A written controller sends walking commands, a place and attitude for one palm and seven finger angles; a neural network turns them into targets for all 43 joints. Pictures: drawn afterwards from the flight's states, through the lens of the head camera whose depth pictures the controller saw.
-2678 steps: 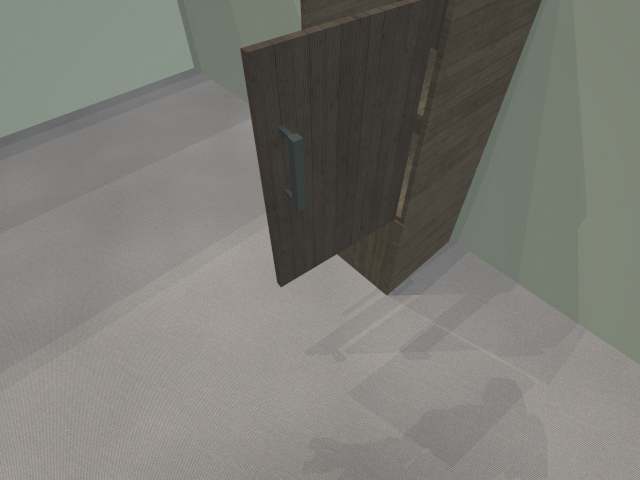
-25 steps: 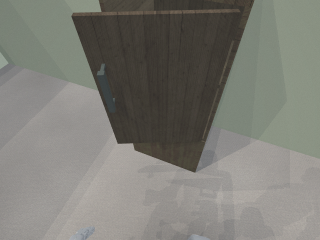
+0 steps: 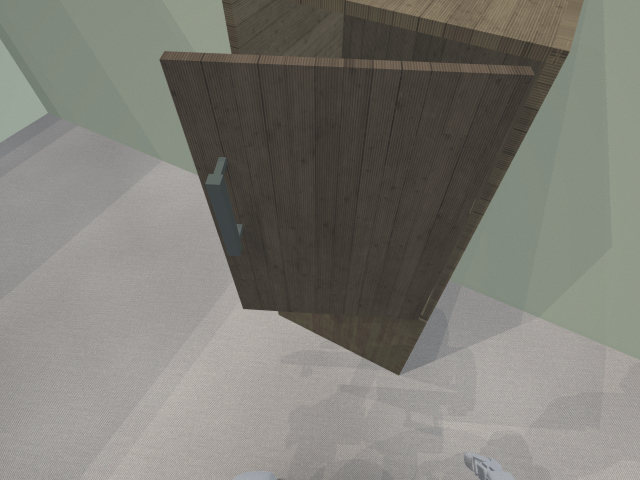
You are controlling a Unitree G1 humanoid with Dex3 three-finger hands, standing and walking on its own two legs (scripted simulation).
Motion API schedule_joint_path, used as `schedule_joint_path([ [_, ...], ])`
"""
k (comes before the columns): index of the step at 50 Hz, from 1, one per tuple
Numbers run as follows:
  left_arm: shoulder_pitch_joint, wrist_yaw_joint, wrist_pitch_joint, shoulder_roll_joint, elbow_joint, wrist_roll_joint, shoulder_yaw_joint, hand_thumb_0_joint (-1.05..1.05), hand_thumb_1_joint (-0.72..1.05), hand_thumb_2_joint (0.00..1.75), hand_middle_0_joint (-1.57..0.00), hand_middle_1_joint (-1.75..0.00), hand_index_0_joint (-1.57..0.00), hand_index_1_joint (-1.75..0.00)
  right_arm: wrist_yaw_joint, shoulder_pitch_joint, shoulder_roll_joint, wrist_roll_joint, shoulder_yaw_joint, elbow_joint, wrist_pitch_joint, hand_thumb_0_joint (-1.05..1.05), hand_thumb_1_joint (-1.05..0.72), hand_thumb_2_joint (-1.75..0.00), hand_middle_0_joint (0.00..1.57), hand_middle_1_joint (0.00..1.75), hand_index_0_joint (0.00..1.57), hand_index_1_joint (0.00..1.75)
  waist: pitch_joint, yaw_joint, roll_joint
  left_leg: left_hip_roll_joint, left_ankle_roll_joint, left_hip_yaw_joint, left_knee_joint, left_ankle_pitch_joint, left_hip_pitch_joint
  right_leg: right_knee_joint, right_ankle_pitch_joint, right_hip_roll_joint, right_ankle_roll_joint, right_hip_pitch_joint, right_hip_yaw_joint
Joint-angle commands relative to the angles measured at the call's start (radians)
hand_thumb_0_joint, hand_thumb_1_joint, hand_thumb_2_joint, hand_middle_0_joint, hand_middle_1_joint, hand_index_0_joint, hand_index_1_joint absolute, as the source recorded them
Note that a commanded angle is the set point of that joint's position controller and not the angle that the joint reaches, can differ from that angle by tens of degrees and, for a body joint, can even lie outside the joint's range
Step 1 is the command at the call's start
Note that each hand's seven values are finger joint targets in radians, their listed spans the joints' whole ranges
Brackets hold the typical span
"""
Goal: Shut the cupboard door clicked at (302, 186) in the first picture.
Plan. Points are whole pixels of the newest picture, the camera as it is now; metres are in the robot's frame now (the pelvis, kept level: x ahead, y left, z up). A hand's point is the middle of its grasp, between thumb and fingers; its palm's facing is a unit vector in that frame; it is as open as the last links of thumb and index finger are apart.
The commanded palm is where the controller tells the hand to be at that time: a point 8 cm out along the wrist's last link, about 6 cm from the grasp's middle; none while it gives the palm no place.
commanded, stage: come to a stop and stand still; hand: left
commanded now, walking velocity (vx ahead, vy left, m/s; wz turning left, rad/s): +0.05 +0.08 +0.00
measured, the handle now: (228, 209) +0.46 +0.18 +0.04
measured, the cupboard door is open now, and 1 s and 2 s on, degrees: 24 24 24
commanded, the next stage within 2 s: look again from close up in 0.86 s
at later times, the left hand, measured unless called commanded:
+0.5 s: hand out of the picture +0.01 +0.21 -0.17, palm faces -0.01 -0.98 -0.21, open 7.3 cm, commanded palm none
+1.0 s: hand out of the picture -0.04 +0.24 -0.17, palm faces -0.01 -0.98 -0.21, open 7.4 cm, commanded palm none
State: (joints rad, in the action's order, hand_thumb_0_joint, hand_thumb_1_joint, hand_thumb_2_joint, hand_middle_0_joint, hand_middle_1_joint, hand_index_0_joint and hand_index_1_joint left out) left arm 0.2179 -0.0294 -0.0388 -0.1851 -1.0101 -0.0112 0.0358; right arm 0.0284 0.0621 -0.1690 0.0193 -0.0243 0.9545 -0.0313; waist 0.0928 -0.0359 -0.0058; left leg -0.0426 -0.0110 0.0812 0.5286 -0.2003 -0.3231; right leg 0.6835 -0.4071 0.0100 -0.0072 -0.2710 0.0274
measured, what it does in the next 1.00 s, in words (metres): steps on the spot: left foot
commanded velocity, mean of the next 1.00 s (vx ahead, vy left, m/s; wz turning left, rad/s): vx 0.02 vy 0.02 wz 0.00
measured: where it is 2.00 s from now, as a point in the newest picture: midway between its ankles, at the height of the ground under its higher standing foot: outside the picture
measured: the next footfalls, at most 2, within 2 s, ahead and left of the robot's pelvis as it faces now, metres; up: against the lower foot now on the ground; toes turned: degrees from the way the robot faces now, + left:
left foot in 0.28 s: +0.01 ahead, +0.12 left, +0.00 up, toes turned +0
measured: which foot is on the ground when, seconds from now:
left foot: down 0.00-0.04, up 0.06-0.26, down 0.28-1.00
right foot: down 0.00-1.00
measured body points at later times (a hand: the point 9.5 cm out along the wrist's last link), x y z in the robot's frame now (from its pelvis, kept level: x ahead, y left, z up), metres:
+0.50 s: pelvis -0.03 +0.03 +0.00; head -0.01 +0.03 +0.45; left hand +0.01 +0.26 -0.16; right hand -0.01 -0.22 -0.15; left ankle -0.03 +0.11 -0.73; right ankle -0.02 -0.12 -0.73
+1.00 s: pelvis -0.04 +0.05 +0.01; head -0.03 +0.05 +0.46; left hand -0.04 +0.29 -0.15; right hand +0.00 -0.20 -0.14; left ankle -0.03 +0.11 -0.73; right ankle -0.02 -0.12 -0.73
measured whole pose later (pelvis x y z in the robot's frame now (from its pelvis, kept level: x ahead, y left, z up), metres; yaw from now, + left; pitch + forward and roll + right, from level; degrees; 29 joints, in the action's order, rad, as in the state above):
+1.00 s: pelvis -0.04 +0.05 +0.01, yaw +0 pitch -1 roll +0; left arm 0.29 -0.02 0.00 -0.20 -1.09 -0.02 -0.02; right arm 0.01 0.23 -0.21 0.01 0.00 1.06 0.02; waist 0.04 -0.01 0.01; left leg 0.07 -0.08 0.08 0.44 -0.23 -0.19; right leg 0.46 -0.22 0.09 -0.06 -0.22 -0.03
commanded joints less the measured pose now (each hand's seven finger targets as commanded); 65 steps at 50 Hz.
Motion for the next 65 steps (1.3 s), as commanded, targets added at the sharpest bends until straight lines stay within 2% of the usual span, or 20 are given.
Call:
schedule_joint_path([
  [1,0.122,-0.008,0.026,-0.16,0.047,-0.027,0.032,0.0,0.9,0.9,-0.2,-0.3,-0.2,-0.3,-0.003,0.072,-0.122,-0.019,-0.049,-0.063,-0.012,0.0,-0.9,-0.9,0.2,0.3,0.2,0.3,-0.161,0.025,0.184,-0.015,-0.003,-0.047,0.098,-0.032,-0.014,-0.347,0.392,0.214,0.084,0.09,-0.281],
  [2,0.073,-0.002,0.032,-0.195,0.064,-0.023,0.033,0.0,0.9,0.9,-0.2,-0.3,-0.2,-0.3,-0.014,0.085,-0.103,-0.018,-0.044,-0.062,-0.02,0.0,-0.9,-0.9,0.2,0.3,0.2,0.3,-0.115,0.032,0.201,0.045,0.028,-0.045,0.198,-0.278,0.019,-0.42,0.371,0.327,0.17,-0.025,-0.329],
  [4,0.019,-0.003,0.042,-0.162,0.053,-0.024,0.023,0.0,0.9,0.9,-0.2,-0.3,-0.2,-0.3,-0.012,0.047,-0.09,-0.009,-0.04,-0.045,-0.027,0.0,-0.9,-0.9,0.2,0.3,0.2,0.3,-0.057,0.04,0.186,0.026,0.023,-0.099,0.316,-0.307,-0.026,-0.386,0.539,0.295,0.206,-0.033,-0.315],
  [6,0.011,-0.003,0.052,-0.154,0.043,-0.019,0.018,0.0,0.9,0.9,-0.2,-0.3,-0.2,-0.3,-0.014,0.092,-0.101,-0.015,-0.033,-0.016,-0.015,0.0,-0.9,-0.9,0.2,0.3,0.2,0.3,-0.087,0.047,0.186,0.021,0.03,-0.09,0.294,-0.269,-0.038,-0.331,0.681,0.26,0.193,0.069,-0.244],
  [9,0.058,-0.005,0.055,-0.173,0.018,-0.015,0.022,0.0,0.9,0.9,-0.2,-0.3,-0.2,-0.3,-0.013,0.106,-0.098,-0.017,-0.022,0.005,-0.002,0.0,-0.9,-0.9,0.2,0.3,0.2,0.3,-0.117,0.019,0.168,0.027,0.039,-0.063,0.126,-0.233,-0.018,-0.282,0.793,0.25,0.177,0.187,-0.222],
  [11,0.052,-0.007,0.052,-0.175,0.005,-0.007,0.023,0.0,0.9,0.9,-0.2,-0.3,-0.2,-0.3,-0.008,0.152,-0.098,-0.017,-0.015,0.026,0.006,0.0,-0.9,-0.9,0.2,0.3,0.2,0.3,-0.134,0.028,0.176,0.025,0.037,-0.065,-0.047,-0.115,0.066,-0.254,0.746,0.236,0.147,0.193,-0.208],
  [12,0.033,-0.007,0.05,-0.162,0.002,-0.003,0.023,0.0,0.9,0.9,-0.2,-0.3,-0.2,-0.3,-0.007,0.179,-0.099,-0.016,-0.016,0.047,0.014,0.0,-0.9,-0.9,0.2,0.3,0.2,0.3,-0.128,0.037,0.151,0.006,0.028,-0.077,-0.131,0.039,0.144,-0.243,0.654,0.209,0.115,0.146,-0.182],
  [14,0.049,-0.006,0.045,-0.122,-0.002,0.003,0.013,0.0,0.9,0.9,-0.2,-0.3,-0.2,-0.3,0.0,0.184,-0.133,-0.008,-0.012,0.065,0.028,0.0,-0.9,-0.9,0.2,0.3,0.2,0.3,-0.15,0.016,0.022,-0.079,-0.001,-0.121,-0.115,0.279,0.215,-0.25,0.492,0.125,0.055,0.115,-0.114],
  [15,0.047,-0.006,0.042,-0.113,-0.006,0.001,0.008,0.0,0.9,0.9,-0.2,-0.3,-0.2,-0.3,0.004,0.18,-0.14,-0.008,-0.008,0.069,0.028,0.0,-0.9,-0.9,0.2,0.3,0.2,0.3,-0.136,0.014,0.035,-0.086,-0.004,-0.127,-0.111,0.253,0.204,-0.276,0.422,0.108,0.048,0.111,-0.11],
  [16,0.194,-0.046,0.072,-0.128,-0.048,-0.001,0.003,0.0,0.9,0.9,-0.2,-0.3,-0.2,-0.3,-0.011,0.055,-0.153,-0.021,-0.019,-0.007,0.042,0.0,-0.9,-0.9,0.2,0.3,0.2,0.3,-0.055,-0.043,0.025,-0.042,0.026,-0.043,0.112,-0.014,0.079,-0.32,0.675,0.193,0.007,0.103,-0.206],
  [17,0.102,-0.037,0.092,-0.21,-0.011,-0.009,-0.001,0.0,0.9,0.9,-0.2,-0.3,-0.2,-0.3,-0.016,0.114,-0.138,-0.016,-0.01,-0.032,0.032,0.0,-0.9,-0.9,0.2,0.3,0.2,0.3,-0.022,0.042,0.013,0.0,0.031,-0.065,0.101,-0.139,0.039,-0.337,0.671,0.283,0.072,0.064,-0.273],
  [18,0.053,-0.029,0.092,-0.206,0.028,-0.009,0.007,0.0,0.9,0.9,-0.2,-0.3,-0.2,-0.3,-0.016,0.217,-0.107,-0.006,-0.018,-0.014,0.041,0.0,-0.9,-0.9,0.2,0.3,0.2,0.3,-0.119,0.085,-0.025,-0.01,0.014,-0.076,0.004,-0.109,0.101,-0.249,0.649,0.25,0.106,0.073,-0.215],
  [20,0.034,-0.023,0.079,-0.147,0.04,-0.001,-0.005,0.0,0.9,0.9,-0.2,-0.3,-0.2,-0.3,-0.013,0.237,-0.116,-0.003,-0.01,-0.004,0.053,0.0,-0.9,-0.9,0.2,0.3,0.2,0.3,-0.165,0.06,-0.074,-0.041,-0.006,-0.125,-0.065,0.083,0.129,-0.196,0.38,0.126,0.066,0.079,-0.113],
  [22,0.043,-0.018,0.063,-0.14,0.036,-0.006,-0.011,0.0,0.9,0.9,-0.2,-0.3,-0.2,-0.3,-0.009,0.216,-0.136,-0.003,-0.006,-0.016,0.061,0.0,-0.9,-0.9,0.2,0.3,0.2,0.3,-0.121,0.032,-0.109,-0.077,-0.033,-0.173,-0.099,0.19,0.081,-0.182,0.258,0.081,0.048,0.089,-0.065],
  [25,0.047,-0.009,0.044,-0.116,0.025,-0.007,-0.02,0.0,0.9,0.9,-0.2,-0.3,-0.2,-0.3,-0.009,0.2,-0.155,-0.002,-0.005,-0.032,0.057,0.0,-0.9,-0.9,0.2,0.3,0.2,0.3,-0.009,0.027,-0.041,-0.074,-0.042,-0.206,-0.194,-0.081,-0.016,-0.208,0.108,0.061,0.035,0.055,-0.049],
  [30,0.063,-0.004,0.042,-0.115,0.026,-0.01,-0.023,0.0,0.9,0.9,-0.2,-0.3,-0.2,-0.3,-0.013,0.207,-0.165,0.0,-0.01,-0.023,0.057,0.0,-0.9,-0.9,0.2,0.3,0.2,0.3,-0.018,0.024,-0.041,-0.076,-0.048,-0.24,-0.275,-0.236,-0.02,-0.197,0.124,0.057,0.033,0.052,-0.037],
  [38,0.069,-0.002,0.054,-0.128,0.012,-0.011,-0.025,0.0,0.9,0.9,-0.2,-0.3,-0.2,-0.3,-0.013,0.214,-0.175,-0.003,-0.01,0.011,0.066,0.0,-0.9,-0.9,0.2,0.3,0.2,0.3,-0.037,0.032,0.011,-0.073,-0.046,-0.222,-0.275,-0.144,0.046,-0.232,0.181,0.075,0.036,0.044,-0.063],
  [49,0.079,-0.002,0.062,-0.142,-0.033,-0.008,-0.031,0.0,0.9,0.9,-0.2,-0.3,-0.2,-0.3,-0.011,0.187,-0.184,-0.009,-0.004,0.061,0.074,0.0,-0.9,-0.9,0.2,0.3,0.2,0.3,-0.072,0.038,-0.002,-0.059,-0.037,-0.172,-0.229,0.025,0.124,-0.269,0.257,0.098,0.025,0.064,-0.086],
  [55,0.073,-0.002,0.06,-0.142,-0.05,-0.008,-0.033,0.0,0.9,0.9,-0.2,-0.3,-0.2,-0.3,-0.01,0.167,-0.182,-0.01,-0.002,0.078,0.07,0.0,-0.9,-0.9,0.2,0.3,0.2,0.3,-0.041,0.035,-0.005,-0.059,-0.034,-0.164,-0.236,-0.001,0.113,-0.289,0.249,0.1,0.019,0.065,-0.086],
  [65,0.055,-0.002,0.064,-0.146,-0.052,-0.005,-0.032,0.0,0.9,0.9,-0.2,-0.3,-0.2,-0.3,-0.01,0.156,-0.174,-0.01,0.004,0.102,0.071,0.0,-0.9,-0.9,0.2,0.3,0.2,0.3,-0.074,0.033,0.007,-0.054,-0.027,-0.145,-0.208,0.087,0.143,-0.3,0.303,0.107,0.018,0.092,-0.096],
])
